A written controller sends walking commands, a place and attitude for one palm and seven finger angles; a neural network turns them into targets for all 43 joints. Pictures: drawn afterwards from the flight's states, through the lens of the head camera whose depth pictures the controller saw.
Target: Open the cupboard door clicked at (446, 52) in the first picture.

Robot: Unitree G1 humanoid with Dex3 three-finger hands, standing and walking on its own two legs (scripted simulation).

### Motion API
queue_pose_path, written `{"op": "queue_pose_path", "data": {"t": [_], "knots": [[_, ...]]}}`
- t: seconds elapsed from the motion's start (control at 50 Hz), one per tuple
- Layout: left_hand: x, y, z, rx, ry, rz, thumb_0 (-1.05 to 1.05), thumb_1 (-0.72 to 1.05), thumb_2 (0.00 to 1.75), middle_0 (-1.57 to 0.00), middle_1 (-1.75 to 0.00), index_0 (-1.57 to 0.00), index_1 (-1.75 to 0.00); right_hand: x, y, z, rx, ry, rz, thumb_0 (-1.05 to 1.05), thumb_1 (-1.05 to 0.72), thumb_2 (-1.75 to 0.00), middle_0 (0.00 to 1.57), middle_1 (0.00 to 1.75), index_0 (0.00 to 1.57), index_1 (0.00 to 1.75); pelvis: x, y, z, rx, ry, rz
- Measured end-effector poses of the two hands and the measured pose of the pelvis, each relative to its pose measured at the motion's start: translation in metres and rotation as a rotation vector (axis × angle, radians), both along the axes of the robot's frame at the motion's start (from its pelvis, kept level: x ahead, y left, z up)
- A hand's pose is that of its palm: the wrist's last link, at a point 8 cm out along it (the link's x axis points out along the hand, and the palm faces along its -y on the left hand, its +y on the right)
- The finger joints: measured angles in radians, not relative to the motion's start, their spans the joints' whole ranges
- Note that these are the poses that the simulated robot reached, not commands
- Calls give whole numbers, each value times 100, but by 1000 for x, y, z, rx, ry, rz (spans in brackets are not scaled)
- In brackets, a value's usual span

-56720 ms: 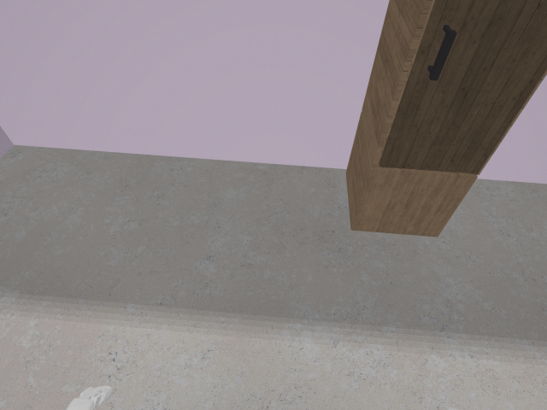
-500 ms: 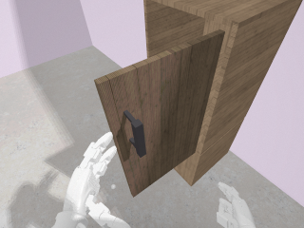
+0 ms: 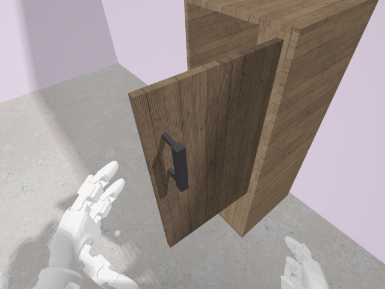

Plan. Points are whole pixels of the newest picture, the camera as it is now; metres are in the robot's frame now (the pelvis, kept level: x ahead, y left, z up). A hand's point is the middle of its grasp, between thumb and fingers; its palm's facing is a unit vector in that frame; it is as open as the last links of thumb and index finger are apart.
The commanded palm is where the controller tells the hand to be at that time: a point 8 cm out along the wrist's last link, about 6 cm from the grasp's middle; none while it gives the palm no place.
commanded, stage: draw the hand back to the body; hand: left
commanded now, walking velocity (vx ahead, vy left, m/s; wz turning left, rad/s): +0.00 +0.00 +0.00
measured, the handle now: (175, 162) +0.34 +0.06 +0.12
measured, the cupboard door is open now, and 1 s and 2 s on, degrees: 87 87 87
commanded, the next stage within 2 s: step back with the hand held close in 1.36 s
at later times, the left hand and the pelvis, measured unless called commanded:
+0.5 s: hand (62, 223) +0.19 +0.22 +0.14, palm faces +0.20 -0.94 -0.26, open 14.7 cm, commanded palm +0.15 +0.27 +0.17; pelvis +0.01 +0.03 +0.02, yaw -1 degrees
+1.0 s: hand (16, 188) +0.22 +0.28 +0.19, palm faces +0.41 -0.82 -0.40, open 8.9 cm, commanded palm +0.17 +0.33 +0.20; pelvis +0.03 +0.03 +0.03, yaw -2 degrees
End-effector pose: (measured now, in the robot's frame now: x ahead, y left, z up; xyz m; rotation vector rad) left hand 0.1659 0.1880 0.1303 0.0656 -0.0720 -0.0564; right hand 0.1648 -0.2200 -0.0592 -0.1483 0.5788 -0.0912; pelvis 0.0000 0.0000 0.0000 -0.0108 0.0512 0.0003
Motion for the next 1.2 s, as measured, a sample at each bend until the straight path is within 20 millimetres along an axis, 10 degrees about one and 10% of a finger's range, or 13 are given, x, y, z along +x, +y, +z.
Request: {"op": "queue_pose_path", "data": {"t": [0.32, 0.68, 1.04, 1.2], "knots": [[-2, 47, 18, 40, 22, 37, -1, -45, 32, -16, -31, -15, -30, 13, 24, 19, -25, -55, 20, 2, -91, -90, 20, 30, 20, 30, 2, 20, 10, -14, -35, 1], [2, 101, 52, 290, -26, 353, 0, 8, 54, -18, -31, -17, -30, 22, 52, 16, -42, 66, 49, 1, -91, -89, 21, 30, 21, 30, 16, 39, 29, -5, -82, -17], [12, 135, 79, 383, -84, 497, 1, 70, 81, -21, -31, -20, -30, 30, 23, 19, -63, 116, 8, 1, -91, -89, 20, 30, 21, 30, 25, 27, 35, -1, -96, -27], [11, 121, 70, 349, -51, 486, 2, 85, 88, -21, -31, -20, -30, 26, 12, 16, -58, 128, -3, 1, -91, -89, 20, 30, 20, 30, 23, 19, 36, 3, -100, -26]]}}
